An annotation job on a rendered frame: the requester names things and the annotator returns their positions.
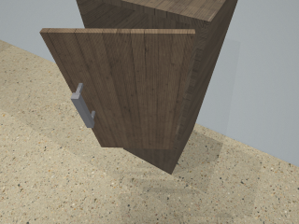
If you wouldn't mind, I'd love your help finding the handle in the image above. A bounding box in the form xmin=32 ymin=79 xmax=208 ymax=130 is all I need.
xmin=70 ymin=83 xmax=95 ymax=128

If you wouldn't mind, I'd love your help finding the cupboard door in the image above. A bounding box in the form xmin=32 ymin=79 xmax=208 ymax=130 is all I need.
xmin=39 ymin=28 xmax=195 ymax=149

